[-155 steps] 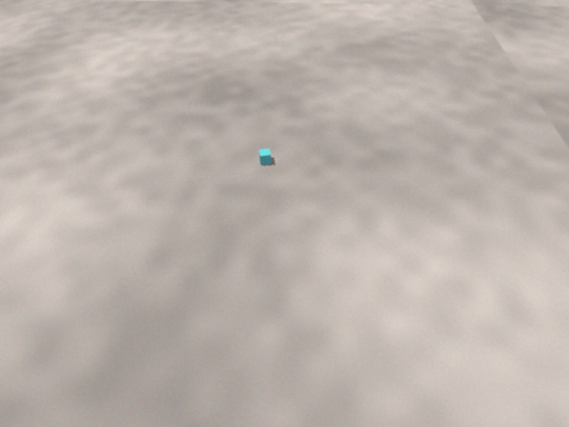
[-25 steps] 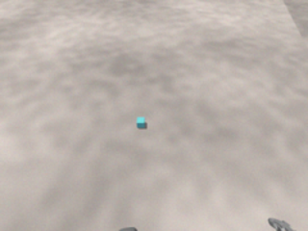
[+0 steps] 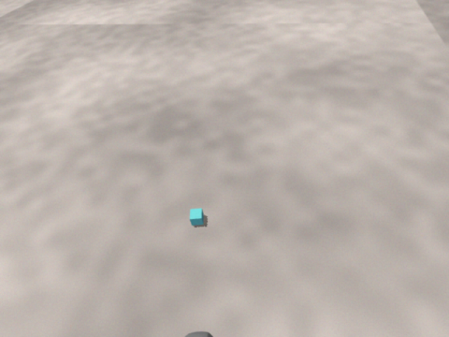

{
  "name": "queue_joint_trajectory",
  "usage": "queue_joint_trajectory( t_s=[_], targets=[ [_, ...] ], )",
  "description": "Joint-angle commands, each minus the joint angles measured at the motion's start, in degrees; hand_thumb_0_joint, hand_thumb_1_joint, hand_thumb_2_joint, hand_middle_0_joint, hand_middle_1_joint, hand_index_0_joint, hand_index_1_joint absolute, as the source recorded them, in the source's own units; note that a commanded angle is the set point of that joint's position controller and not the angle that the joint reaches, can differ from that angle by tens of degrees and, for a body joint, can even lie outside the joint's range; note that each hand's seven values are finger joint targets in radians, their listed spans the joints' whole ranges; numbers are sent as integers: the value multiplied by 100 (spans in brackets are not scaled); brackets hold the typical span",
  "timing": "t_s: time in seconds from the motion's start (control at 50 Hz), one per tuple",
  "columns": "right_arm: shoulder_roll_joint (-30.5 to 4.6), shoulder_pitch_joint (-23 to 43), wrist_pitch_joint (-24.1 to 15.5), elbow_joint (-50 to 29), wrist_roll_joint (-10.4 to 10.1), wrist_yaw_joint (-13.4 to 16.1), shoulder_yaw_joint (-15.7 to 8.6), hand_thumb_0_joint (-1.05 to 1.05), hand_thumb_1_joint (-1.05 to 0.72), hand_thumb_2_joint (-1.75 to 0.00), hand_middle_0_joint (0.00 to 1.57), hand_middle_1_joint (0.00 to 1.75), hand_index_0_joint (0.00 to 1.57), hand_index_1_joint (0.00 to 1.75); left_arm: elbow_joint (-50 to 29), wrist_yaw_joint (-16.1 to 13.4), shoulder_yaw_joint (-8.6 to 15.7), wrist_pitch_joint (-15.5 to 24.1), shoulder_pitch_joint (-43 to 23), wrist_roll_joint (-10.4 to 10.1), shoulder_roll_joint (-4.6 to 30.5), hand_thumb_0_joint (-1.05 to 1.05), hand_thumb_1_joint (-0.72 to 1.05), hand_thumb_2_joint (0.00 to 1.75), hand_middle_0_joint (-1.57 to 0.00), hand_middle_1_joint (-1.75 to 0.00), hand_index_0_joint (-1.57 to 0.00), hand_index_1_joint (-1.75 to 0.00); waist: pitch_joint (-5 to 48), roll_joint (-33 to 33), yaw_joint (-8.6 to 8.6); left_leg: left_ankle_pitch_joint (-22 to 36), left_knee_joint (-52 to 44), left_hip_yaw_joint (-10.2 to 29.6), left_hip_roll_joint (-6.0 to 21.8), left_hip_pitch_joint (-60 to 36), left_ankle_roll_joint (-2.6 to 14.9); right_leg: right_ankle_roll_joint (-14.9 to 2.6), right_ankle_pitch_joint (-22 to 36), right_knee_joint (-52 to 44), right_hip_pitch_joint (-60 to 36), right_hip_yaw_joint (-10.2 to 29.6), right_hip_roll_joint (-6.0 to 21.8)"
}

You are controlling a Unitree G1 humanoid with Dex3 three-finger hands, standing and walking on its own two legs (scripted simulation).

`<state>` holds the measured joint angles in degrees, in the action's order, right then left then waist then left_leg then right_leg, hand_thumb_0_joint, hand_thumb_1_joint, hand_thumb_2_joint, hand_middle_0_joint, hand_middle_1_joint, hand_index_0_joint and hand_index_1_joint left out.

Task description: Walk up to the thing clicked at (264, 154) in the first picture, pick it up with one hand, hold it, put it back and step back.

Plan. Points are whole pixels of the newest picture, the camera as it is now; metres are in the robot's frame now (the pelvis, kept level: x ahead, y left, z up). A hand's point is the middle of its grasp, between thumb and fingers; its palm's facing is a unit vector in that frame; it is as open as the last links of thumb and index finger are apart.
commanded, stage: walk up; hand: left
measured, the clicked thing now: (196, 216) +0.81 +0.26 -0.73
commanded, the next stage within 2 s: none
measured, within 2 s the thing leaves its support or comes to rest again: neither
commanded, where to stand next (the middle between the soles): +0.39 -0.01 m, yaw +2 degrees
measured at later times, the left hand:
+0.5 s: hand (124, 300) +0.23 +0.27 -0.14, palm faces -0.06 -0.95 -0.32, open 7.4 cm
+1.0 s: hand (147, 256) +0.34 +0.25 -0.15, palm faces +0.01 -0.91 -0.41, open 7.4 cm
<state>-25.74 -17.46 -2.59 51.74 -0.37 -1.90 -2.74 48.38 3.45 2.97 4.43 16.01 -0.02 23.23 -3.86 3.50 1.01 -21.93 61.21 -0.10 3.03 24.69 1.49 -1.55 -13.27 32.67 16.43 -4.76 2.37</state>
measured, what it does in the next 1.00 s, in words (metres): walks ahead: left foot, then right foot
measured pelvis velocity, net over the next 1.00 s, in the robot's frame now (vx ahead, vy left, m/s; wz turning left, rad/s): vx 0.28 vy -0.03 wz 0.03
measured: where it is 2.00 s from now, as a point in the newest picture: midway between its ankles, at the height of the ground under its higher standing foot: (260, 320)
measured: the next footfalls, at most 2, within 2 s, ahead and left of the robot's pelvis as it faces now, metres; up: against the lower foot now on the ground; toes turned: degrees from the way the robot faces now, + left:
left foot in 0.22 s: +0.21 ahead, +0.13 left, +0.00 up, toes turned +6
right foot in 0.64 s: +0.36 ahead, -0.17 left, +0.00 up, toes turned -1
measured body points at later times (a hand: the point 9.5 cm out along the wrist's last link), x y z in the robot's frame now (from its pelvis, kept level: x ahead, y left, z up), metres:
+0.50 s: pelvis +0.17 +0.00 +0.00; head +0.18 +0.02 +0.45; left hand +0.24 +0.32 -0.12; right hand +0.22 -0.33 -0.08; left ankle +0.17 +0.12 -0.73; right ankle +0.26 -0.15 -0.69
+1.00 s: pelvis +0.28 -0.03 -0.02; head +0.31 -0.04 +0.43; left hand +0.34 +0.29 -0.13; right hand +0.37 -0.35 -0.14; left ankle +0.34 +0.10 -0.73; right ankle +0.32 -0.17 -0.73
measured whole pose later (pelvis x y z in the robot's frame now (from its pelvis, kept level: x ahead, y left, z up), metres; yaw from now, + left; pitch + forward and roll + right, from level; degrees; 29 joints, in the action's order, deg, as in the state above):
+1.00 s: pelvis +0.28 -0.03 -0.02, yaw +2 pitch -2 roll +0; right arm -23.1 -11.9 -0.2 52.9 0.5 -0.7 -2.7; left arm 51.6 -0.1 0.5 1.6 12.5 -0.4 23.6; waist -6.5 0.4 1.4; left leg -15.0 40.0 -1.6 1.5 22.3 0.1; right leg 0.9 -19.1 43.0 21.4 -2.9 4.5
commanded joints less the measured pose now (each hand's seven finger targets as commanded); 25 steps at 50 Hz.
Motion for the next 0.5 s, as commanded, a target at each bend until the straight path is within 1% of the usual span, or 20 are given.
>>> queue_joint_trajectory(
  t_s=[0.0,0.04,0.08,0.12,0.14,0.16,0.18,0.2,0.22,0.24,0.26,0.28,0.3,0.32,0.34,0.36,0.38,0.42,0.44,0.48],
  targets=[
    [-948,-136,-151,-385,92,-101,-303,0,-90,-90,20,30,20,30,-395,-118,470,109,171,64,1610,0,90,90,-20,-30,-20,-30,-96,-1394,39,303,-1074,-17,250,545,-108,-1211,-761,-1876,-157,1276,1290],
    [-913,57,-175,-464,117,-145,-301,0,-90,-90,20,30,20,30,-478,-96,491,116,217,81,1639,0,90,90,-20,-30,-20,-30,19,-1278,123,512,-1670,-113,258,341,-114,-1233,-952,-1847,-239,1275,1375],
    [-879,260,-213,-531,117,-163,-320,0,-90,-90,20,30,20,30,-494,-70,474,101,253,84,1638,0,90,90,-20,-30,-20,-30,57,-1157,180,699,-2101,-254,172,74,-100,-1152,-1007,-1771,-200,1168,1327],
    [-862,243,-255,-535,111,-158,-346,0,-90,-90,20,30,20,30,-548,-50,454,68,122,78,1680,0,90,90,-20,-30,-20,-30,53,-1078,94,870,-2448,-363,66,-353,-72,-1084,-1230,-1617,-5,1123,1327],
    [-850,76,-280,-477,110,-150,-367,0,-90,-90,20,30,20,30,-567,-46,438,54,20,74,1706,0,90,90,-20,-30,-20,-30,78,-938,-57,1140,-2694,-422,17,-816,-40,-1007,-1303,-1425,249,1040,1311],
    [-897,-110,-301,-385,129,-127,-413,0,-90,-90,20,30,20,30,-569,-47,395,30,-67,71,1634,0,90,90,-20,-30,-20,-30,78,-759,-207,1133,-2802,-537,-103,-1253,-18,-913,-1441,-1119,535,848,1163],
    [-965,-348,-334,-326,141,-84,-449,0,-90,-90,20,30,20,30,-581,-56,316,16,-7,78,1476,0,90,90,-20,-30,-20,-30,189,-539,-329,937,-2949,-548,-194,-1759,36,-799,-1194,-592,721,625,974],
    [-1181,-795,-378,-215,161,-13,-523,0,-90,-90,20,30,20,30,-600,-66,218,14,96,81,1216,0,90,90,-20,-30,-20,-30,466,95,-556,201,-3359,22,20,-2525,202,-621,-564,588,1121,357,703],
    [-1736,-1153,-419,-295,232,59,-657,0,-90,-90,20,30,20,30,-678,-51,124,22,253,24,804,0,90,90,-20,-30,-20,-30,707,1424,-679,-733,-4270,2549,1512,-3258,716,-166,-873,2444,2162,-111,-52],
    [-1958,-1068,-417,-452,94,66,-698,0,-90,-90,20,30,20,30,-513,-144,265,-37,359,15,1295,0,90,90,-20,-30,-20,-30,618,959,-659,-844,-4697,4033,2351,-3204,1508,-127,-1861,3121,2652,366,-189],
    [-1728,-917,-391,-447,19,78,-653,0,-90,-90,20,30,20,30,-460,-194,268,-50,99,48,1524,0,90,90,-20,-30,-20,-30,240,92,-553,-217,-4544,3547,2237,-2666,1553,-130,-1707,3393,2640,851,75],
    [-1585,-738,-393,-506,20,105,-554,0,-90,-90,20,30,20,30,-423,-188,249,-59,67,23,1429,0,90,90,-20,-30,-20,-30,72,-11,-470,671,-4470,2770,1933,-2402,1359,-137,-1327,3335,2504,1009,140],
    [-1427,-606,-399,-542,36,128,-481,0,-90,-90,20,30,20,30,-313,-182,257,-69,174,-18,1343,0,90,90,-20,-30,-20,-30,12,16,-355,1301,-4382,2172,1690,-2191,1190,-118,-1076,3169,2306,1079,227],
    [-1384,-449,-413,-556,15,134,-461,0,-90,-90,20,30,20,30,-217,-163,255,-84,360,-6,1334,0,90,90,-20,-30,-20,-30,-4,313,-235,1624,-4351,1609,1545,-1932,1079,-90,-881,2918,2081,987,357],
    [-1347,-325,-423,-575,11,132,-434,0,-90,-90,20,30,20,30,-140,-128,265,-108,474,-6,1314,0,90,90,-20,-30,-20,-30,8,454,-162,1660,-4384,1206,1392,-1592,1031,-24,-724,2694,1745,879,371],
    [-1337,-225,-417,-638,33,124,-422,0,-90,-90,20,30,20,30,-123,-86,269,-125,568,1,1260,0,90,90,-20,-30,-20,-30,88,620,-131,1607,-4393,977,1323,-1593,1087,48,-639,2444,1618,696,368],
    [-1320,-223,-412,-680,66,119,-426,0,-90,-90,20,30,20,30,-156,-45,267,-140,406,19,1215,0,90,90,-20,-30,-20,-30,28,626,-190,1525,-4463,832,1273,-1469,1122,99,-578,2162,1572,588,383],
    [-1377,-286,-416,-704,91,98,-442,0,-90,-90,20,30,20,30,-260,28,291,-155,83,53,1153,0,90,90,-20,-30,-20,-30,-71,667,-279,1111,-4604,730,1253,-1406,1185,130,-398,1726,1557,463,408],
    [-1433,-248,-410,-717,85,84,-461,0,-90,-90,20,30,20,30,-292,59,295,-151,-22,58,1121,0,90,90,-20,-30,-20,-30,-66,701,-275,832,-4608,692,1258,-1424,1201,116,-296,1467,1498,433,441],
    [-1493,-135,-393,-761,89,61,-479,0,-90,-90,20,30,20,30,-293,101,326,-130,-196,61,1134,0,90,90,-20,-30,-20,-30,-158,670,-250,92,-4668,599,1216,-968,1109,76,50,953,1062,380,441]
  ],
)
